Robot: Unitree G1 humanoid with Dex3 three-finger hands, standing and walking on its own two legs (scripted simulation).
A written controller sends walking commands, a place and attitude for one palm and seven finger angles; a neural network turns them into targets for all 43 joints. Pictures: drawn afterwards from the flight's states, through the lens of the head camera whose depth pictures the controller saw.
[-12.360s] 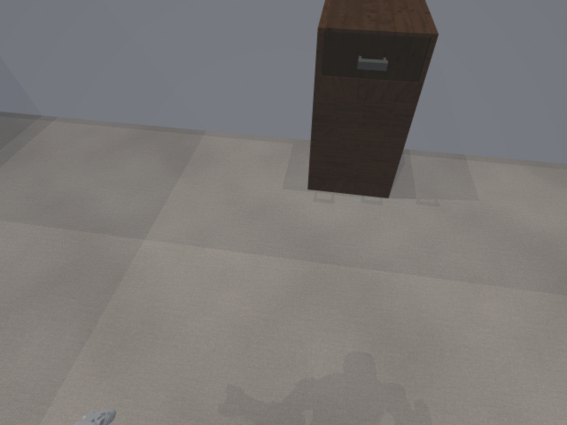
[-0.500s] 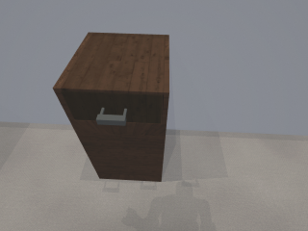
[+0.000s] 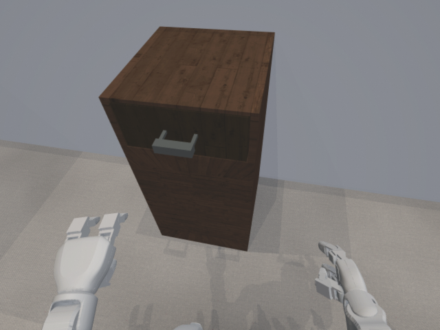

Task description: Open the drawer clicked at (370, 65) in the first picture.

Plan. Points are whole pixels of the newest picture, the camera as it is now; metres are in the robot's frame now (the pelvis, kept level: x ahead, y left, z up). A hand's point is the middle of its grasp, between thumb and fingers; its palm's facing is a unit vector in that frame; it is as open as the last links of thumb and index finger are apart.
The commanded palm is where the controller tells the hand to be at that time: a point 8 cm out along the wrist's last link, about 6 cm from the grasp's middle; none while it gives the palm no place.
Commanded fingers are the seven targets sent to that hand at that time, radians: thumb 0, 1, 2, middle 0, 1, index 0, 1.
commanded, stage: raise the hand with hooked fingers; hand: left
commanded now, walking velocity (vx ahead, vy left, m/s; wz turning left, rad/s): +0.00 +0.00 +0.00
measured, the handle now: (176, 141) +0.56 +0.21 -0.02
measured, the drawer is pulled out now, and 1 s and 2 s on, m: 0.00 0.00 0.00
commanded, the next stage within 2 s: move the hooked fingers above the handle in 1.28 s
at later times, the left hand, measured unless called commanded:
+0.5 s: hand (125, 199) +0.31 +0.23 +0.07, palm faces +0.10 -0.11 -0.99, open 12.6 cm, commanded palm +0.28 +0.24 +0.12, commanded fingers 0.00 -0.43 0.33 -0.29 -1.15 -0.29 -1.15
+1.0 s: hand (102, 158) +0.36 +0.27 +0.12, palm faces +0.04 -0.08 -1.00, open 13.8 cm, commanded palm +0.32 +0.28 +0.17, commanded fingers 0.00 -0.50 0.30 -0.30 -1.20 -0.30 -1.20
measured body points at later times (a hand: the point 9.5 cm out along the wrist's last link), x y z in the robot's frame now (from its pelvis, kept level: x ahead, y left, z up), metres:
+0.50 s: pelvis +0.03 +0.02 +0.03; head +0.04 -0.02 +0.47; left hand +0.30 +0.23 +0.12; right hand +0.17 -0.25 -0.09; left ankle +0.04 +0.13 -0.69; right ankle -0.01 -0.04 -0.69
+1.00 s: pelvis +0.02 +0.06 +0.04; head +0.03 +0.03 +0.49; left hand +0.35 +0.28 +0.18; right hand +0.20 -0.16 -0.07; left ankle +0.04 +0.13 -0.69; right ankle -0.01 -0.04 -0.69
